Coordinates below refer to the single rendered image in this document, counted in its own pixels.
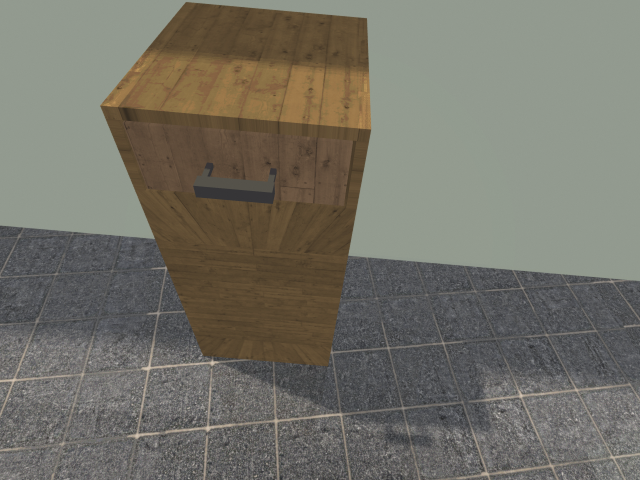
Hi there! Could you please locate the cabinet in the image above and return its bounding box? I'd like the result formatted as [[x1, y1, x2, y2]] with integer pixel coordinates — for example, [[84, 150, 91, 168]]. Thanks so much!
[[100, 2, 371, 366]]

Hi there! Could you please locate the drawer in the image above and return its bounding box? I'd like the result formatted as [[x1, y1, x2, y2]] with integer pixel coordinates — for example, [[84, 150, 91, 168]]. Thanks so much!
[[123, 121, 353, 206]]

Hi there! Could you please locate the handle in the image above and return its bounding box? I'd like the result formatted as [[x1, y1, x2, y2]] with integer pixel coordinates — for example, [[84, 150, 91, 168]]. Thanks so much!
[[193, 163, 277, 204]]

